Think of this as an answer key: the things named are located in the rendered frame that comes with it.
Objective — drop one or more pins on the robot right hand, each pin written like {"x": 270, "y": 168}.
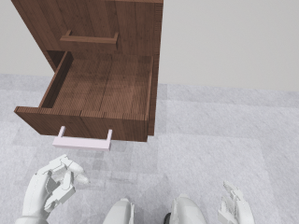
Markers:
{"x": 239, "y": 212}

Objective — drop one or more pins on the robot thigh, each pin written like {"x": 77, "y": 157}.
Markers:
{"x": 185, "y": 211}
{"x": 122, "y": 212}

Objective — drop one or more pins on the right robot thigh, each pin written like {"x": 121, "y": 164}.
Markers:
{"x": 185, "y": 211}

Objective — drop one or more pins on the handle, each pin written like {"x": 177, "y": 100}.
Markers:
{"x": 89, "y": 42}
{"x": 83, "y": 144}

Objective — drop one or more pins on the robot left hand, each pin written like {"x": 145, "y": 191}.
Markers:
{"x": 37, "y": 201}

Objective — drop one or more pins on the cabinet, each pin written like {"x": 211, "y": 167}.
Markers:
{"x": 137, "y": 25}

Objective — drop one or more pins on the left robot thigh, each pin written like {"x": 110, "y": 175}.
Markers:
{"x": 122, "y": 212}

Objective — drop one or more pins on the drawer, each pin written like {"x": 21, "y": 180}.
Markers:
{"x": 91, "y": 93}

